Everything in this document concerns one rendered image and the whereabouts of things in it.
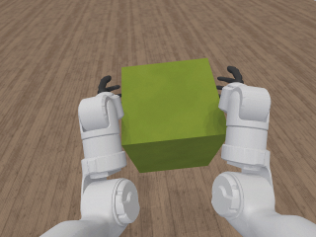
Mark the robot right forearm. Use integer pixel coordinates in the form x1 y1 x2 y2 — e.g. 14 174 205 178
218 82 275 193

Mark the carton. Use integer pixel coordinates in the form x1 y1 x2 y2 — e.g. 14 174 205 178
121 58 227 173

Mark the left robot hand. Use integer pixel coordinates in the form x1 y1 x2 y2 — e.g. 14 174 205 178
97 75 121 97

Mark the robot right upper arm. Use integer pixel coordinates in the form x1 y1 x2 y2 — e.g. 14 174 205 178
211 171 316 237

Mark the robot left forearm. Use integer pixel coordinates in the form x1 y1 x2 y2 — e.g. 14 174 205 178
78 92 127 211

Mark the robot left upper arm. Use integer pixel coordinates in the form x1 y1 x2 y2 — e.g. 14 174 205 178
40 178 140 237

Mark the right robot hand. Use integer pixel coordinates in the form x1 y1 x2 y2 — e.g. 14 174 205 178
216 65 244 98

